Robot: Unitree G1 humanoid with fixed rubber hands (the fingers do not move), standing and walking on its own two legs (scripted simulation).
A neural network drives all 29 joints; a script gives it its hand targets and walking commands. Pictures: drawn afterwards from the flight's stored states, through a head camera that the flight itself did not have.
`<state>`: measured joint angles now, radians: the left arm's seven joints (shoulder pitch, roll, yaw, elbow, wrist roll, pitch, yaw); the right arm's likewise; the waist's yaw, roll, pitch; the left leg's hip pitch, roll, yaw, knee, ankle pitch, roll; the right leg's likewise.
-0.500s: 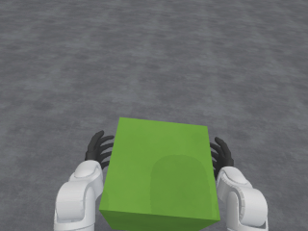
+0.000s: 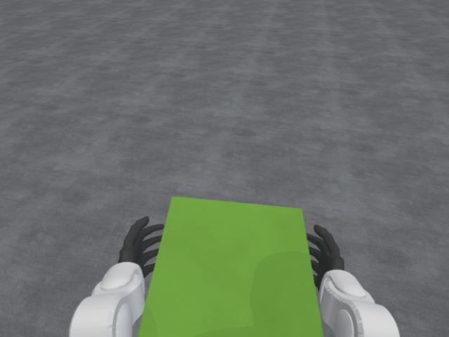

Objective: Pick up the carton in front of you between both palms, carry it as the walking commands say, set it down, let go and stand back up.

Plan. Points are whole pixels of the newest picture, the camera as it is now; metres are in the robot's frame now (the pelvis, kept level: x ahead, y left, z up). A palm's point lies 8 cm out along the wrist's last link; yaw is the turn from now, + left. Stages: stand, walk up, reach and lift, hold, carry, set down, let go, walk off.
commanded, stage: carry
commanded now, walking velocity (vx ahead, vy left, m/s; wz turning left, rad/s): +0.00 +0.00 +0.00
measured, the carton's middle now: (227, 294) +0.22 +0.01 +0.01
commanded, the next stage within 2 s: hold in 1.16 s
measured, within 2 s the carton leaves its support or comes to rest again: neither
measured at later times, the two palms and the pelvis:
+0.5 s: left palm (145, 227) +0.32 +0.16 +0.06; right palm (307, 238) +0.31 -0.14 +0.05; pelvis +0.07 +0.02 +0.00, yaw -1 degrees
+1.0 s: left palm (148, 223) +0.34 +0.16 +0.04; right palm (302, 233) +0.33 -0.14 +0.03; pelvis +0.05 +0.02 +0.00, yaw -2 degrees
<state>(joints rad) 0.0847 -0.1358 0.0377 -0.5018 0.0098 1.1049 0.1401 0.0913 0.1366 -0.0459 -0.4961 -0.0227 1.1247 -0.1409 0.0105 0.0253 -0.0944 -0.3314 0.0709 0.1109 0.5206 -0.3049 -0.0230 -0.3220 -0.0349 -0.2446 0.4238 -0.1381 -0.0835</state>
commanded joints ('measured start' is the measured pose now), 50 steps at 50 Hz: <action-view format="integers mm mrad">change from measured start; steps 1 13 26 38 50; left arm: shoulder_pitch -335 -364 -503 -657 -646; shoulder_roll -628 -515 -635 -709 -838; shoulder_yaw -512 -496 -437 -335 -400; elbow -77 -20 358 663 598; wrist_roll -139 -107 -19 56 6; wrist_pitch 3 12 -227 -477 -436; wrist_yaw -25 -51 -199 -287 -310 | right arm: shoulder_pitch -346 -337 -542 -726 -705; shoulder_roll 629 516 612 700 813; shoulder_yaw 540 509 452 357 437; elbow -85 1 311 642 573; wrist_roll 156 118 47 -1 31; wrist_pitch -6 -21 -259 -497 -448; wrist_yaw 29 72 198 294 317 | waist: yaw -18 -8 -16 -11 -15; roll -89 8 -10 -9 -37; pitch -111 -205 -218 -206 -237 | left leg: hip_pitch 140 108 144 130 112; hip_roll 60 113 108 97 95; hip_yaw -10 -49 -56 -47 -68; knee -95 -33 -69 -87 -87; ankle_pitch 135 427 320 312 236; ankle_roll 1 7 33 35 40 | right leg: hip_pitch -53 155 179 149 165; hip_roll -181 -157 -152 -141 -136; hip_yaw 140 158 154 150 161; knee -133 65 31 31 11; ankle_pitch -317 308 202 134 116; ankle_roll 39 60 53 58 57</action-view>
